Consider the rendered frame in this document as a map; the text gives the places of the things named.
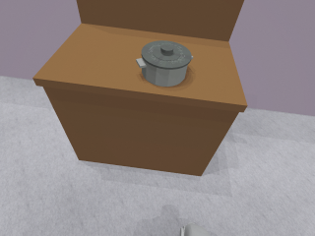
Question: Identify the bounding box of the pot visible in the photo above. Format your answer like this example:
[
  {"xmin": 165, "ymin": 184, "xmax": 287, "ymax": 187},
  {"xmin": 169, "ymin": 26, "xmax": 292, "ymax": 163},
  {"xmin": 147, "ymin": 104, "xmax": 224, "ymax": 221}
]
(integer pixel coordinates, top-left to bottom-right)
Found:
[{"xmin": 136, "ymin": 56, "xmax": 194, "ymax": 87}]

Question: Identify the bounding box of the knob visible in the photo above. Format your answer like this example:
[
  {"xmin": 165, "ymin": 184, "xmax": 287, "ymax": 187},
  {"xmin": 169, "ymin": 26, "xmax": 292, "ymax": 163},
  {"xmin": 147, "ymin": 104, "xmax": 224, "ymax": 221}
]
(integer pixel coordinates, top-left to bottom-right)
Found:
[{"xmin": 160, "ymin": 44, "xmax": 173, "ymax": 54}]

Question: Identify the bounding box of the table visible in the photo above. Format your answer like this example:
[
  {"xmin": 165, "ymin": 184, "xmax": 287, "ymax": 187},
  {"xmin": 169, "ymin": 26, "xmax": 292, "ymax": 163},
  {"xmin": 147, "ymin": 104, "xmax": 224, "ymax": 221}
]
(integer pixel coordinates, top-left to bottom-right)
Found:
[{"xmin": 32, "ymin": 0, "xmax": 248, "ymax": 177}]

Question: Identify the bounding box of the right robot thigh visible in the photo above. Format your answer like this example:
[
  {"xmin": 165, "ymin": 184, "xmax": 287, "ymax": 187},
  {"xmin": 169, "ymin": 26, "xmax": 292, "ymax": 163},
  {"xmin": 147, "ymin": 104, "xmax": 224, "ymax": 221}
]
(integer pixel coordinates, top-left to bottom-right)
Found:
[{"xmin": 179, "ymin": 224, "xmax": 211, "ymax": 236}]

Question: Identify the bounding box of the lid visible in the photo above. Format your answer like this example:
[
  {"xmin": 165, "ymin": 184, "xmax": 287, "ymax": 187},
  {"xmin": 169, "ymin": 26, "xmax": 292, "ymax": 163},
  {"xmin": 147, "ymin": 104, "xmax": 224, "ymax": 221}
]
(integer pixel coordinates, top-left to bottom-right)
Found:
[{"xmin": 141, "ymin": 40, "xmax": 192, "ymax": 70}]

